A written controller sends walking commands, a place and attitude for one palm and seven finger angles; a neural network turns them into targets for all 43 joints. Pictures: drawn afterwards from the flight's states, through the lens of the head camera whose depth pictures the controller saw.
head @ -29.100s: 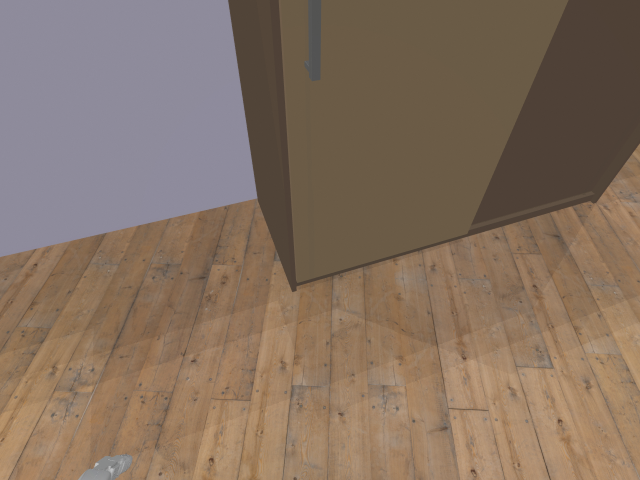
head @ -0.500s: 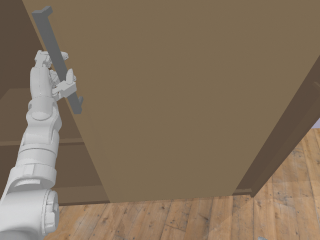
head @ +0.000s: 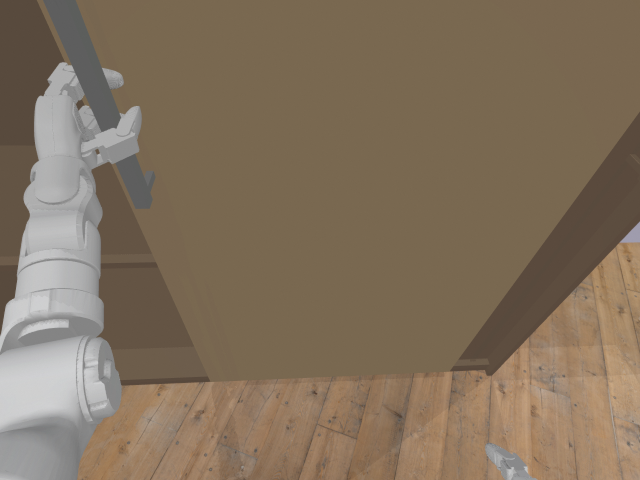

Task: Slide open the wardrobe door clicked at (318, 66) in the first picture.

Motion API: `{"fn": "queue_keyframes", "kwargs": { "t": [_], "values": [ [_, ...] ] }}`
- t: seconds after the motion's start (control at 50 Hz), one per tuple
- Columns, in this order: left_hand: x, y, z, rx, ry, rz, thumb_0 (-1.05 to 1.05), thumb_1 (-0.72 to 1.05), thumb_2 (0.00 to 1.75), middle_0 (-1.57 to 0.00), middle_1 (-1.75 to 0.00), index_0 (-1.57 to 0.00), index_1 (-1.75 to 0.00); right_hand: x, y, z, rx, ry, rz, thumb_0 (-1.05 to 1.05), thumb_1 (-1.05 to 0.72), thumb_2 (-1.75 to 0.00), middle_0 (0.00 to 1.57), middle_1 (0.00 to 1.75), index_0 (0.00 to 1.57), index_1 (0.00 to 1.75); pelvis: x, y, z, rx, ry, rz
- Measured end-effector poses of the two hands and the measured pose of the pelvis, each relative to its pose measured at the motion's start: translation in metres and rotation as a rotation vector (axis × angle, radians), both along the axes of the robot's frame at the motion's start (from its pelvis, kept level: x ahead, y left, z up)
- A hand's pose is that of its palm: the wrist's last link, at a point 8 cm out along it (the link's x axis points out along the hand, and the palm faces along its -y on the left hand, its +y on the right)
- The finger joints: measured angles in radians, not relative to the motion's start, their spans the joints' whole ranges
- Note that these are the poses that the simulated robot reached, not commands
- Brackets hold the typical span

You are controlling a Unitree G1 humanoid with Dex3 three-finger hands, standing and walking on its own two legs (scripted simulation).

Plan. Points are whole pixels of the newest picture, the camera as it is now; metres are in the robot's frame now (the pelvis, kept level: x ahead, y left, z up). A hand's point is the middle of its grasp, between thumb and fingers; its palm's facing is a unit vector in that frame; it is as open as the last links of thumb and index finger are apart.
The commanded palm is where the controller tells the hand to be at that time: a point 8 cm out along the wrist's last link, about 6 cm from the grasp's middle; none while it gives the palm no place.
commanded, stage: loosen the grip on the handle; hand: left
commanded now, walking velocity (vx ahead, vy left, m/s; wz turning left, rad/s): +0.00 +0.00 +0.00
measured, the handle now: (114, 109) +0.47 +0.28 +0.22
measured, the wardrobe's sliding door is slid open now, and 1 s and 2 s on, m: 0.59 0.59 0.59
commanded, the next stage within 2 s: slip the hand off the handle in 0.44 s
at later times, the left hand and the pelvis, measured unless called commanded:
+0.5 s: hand (120, 147) +0.43 +0.27 +0.19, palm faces +0.39 -0.91 -0.16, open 14.4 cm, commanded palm +0.39 +0.30 +0.20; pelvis +0.02 -0.02 +0.00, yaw +0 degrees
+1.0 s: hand (62, 151) +0.42 +0.33 +0.19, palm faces +0.40 -0.90 -0.17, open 14.7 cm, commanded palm +0.38 +0.37 +0.19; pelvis +0.02 -0.01 -0.01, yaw +2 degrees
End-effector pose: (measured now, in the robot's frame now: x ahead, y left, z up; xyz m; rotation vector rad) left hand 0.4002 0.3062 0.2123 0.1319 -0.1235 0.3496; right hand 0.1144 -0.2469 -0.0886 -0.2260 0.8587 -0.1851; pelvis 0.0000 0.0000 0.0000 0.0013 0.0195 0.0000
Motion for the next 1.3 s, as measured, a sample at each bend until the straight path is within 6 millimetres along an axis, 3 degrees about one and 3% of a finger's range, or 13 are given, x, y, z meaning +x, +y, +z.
{"fn": "queue_keyframes", "kwargs": {
  "t": [0.1,0.24,0.38,0.62,0.74,0.9,1.16,1.3],
  "values": [
    [-0.015,-0.005,-0.005,0.095,-0.015,0.018,-0.02,0.25,0.60,-0.45,-1.40,-0.37,-1.37,-0.013,-0.016,0.001,-0.011,-0.003,-0.013,0.01,-0.91,-0.90,0.20,0.30,0.21,0.30,-0.002,-0.004,0.000,-0.001,0.004,-0.008],
    [-0.009,-0.002,-0.009,0.050,-0.022,0.033,-0.01,-0.26,0.35,-0.42,-1.36,-0.35,-1.32,-0.021,-0.034,-0.001,-0.045,0.037,-0.052,0.01,-0.91,-0.90,0.20,0.30,0.21,0.30,0.002,-0.013,-0.001,-0.001,0.009,-0.006],
    [-0.004,0.006,-0.013,0.087,0.004,0.052,-0.01,-0.48,0.24,-0.38,-1.29,-0.33,-1.25,-0.014,-0.039,-0.008,-0.048,0.073,-0.045,0.01,-0.91,-0.90,0.20,0.30,0.21,0.30,0.012,-0.016,-0.002,-0.003,0.033,0.004],
    [-0.008,0.008,-0.017,0.056,-0.024,0.034,-0.02,-0.55,0.20,-0.37,-1.23,-0.27,-1.16,0.026,-0.024,-0.012,-0.007,0.031,-0.023,0.01,-0.91,-0.90,0.20,0.30,0.21,0.30,0.029,-0.017,-0.004,0.001,0.046,0.007],
    [-0.013,0.032,-0.017,0.041,0.005,0.084,-0.02,-0.55,0.20,-0.36,-1.21,-0.26,-1.15,0.034,-0.022,-0.008,-0.007,0.004,-0.034,0.01,-0.91,-0.90,0.20,0.30,0.21,0.30,0.030,-0.016,-0.004,0.002,0.052,-0.001],
    [-0.028,0.065,-0.015,0.077,0.018,0.104,-0.02,-0.55,0.20,-0.28,-1.17,-0.25,-1.15,0.018,-0.026,-0.010,-0.053,0.068,-0.028,0.01,-0.91,-0.90,0.20,0.30,0.21,0.30,0.025,-0.012,-0.006,-0.010,0.059,0.019],
    [-0.006,0.075,-0.019,0.054,0.010,0.051,-0.02,-0.55,0.20,-0.25,-1.15,-0.26,-1.15,-0.022,-0.017,-0.014,-0.079,0.137,-0.078,0.01,-0.91,-0.90,0.20,0.30,0.21,0.30,0.019,0.004,-0.008,-0.021,0.084,0.007],
    [-0.020,0.076,-0.018,0.088,-0.029,0.024,-0.02,-0.55,0.20,-0.25,-1.15,-0.25,-1.15,-0.030,-0.005,-0.015,-0.052,0.143,-0.097,0.01,-0.91,-0.90,0.20,0.30,0.21,0.30,0.023,0.014,-0.007,-0.023,0.078,-0.010]
  ]
}}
